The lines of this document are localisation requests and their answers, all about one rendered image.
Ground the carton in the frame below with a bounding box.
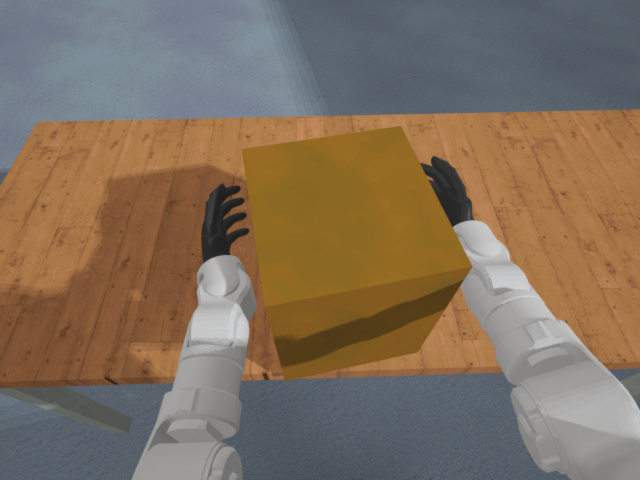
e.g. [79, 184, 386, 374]
[242, 126, 473, 381]

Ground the robot right forearm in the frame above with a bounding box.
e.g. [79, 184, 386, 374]
[453, 220, 640, 423]

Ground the table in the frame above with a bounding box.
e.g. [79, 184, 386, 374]
[0, 109, 640, 434]

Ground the robot left hand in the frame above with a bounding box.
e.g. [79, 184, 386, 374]
[201, 184, 249, 263]

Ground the robot left forearm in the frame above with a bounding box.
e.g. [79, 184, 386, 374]
[132, 255, 257, 480]

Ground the right robot upper arm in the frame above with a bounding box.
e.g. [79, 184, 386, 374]
[510, 361, 640, 480]

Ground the left robot upper arm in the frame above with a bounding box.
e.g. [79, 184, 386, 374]
[134, 442, 243, 480]

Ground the robot right hand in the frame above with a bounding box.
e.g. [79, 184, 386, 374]
[420, 156, 474, 227]

